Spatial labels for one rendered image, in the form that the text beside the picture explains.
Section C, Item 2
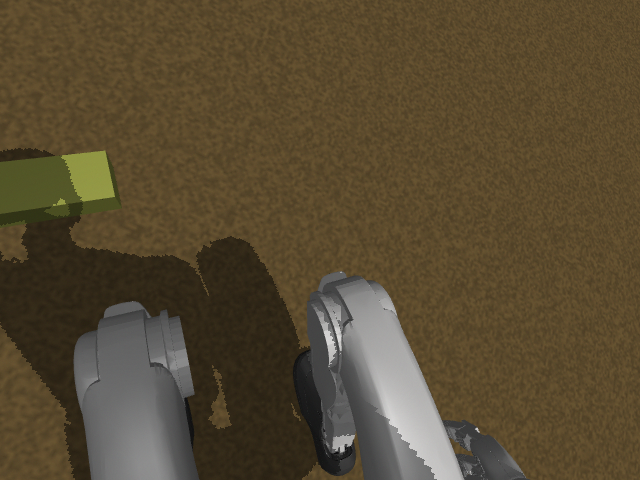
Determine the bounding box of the right robot foot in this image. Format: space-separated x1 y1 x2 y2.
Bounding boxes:
293 350 356 476

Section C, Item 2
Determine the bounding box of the right robot hand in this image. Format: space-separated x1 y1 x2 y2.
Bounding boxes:
442 420 526 480

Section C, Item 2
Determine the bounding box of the carton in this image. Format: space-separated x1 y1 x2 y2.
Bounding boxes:
0 151 122 228

